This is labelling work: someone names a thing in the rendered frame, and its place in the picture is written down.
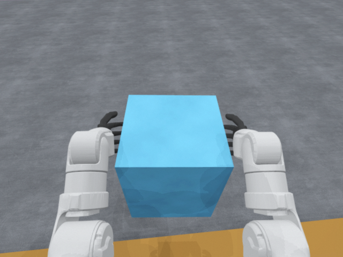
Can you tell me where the robot left hand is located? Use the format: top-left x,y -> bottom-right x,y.
98,111 -> 123,153

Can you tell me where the right robot upper arm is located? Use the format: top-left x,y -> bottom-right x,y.
242,220 -> 310,257

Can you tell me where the robot right hand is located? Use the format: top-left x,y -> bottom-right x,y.
223,114 -> 247,156

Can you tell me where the carton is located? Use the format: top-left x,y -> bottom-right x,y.
115,95 -> 234,217

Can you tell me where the robot right forearm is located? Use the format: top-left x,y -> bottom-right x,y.
233,129 -> 310,255

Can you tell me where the robot left forearm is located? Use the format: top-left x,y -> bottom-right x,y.
48,127 -> 115,257

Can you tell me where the left robot upper arm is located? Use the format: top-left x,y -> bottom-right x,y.
49,220 -> 114,257

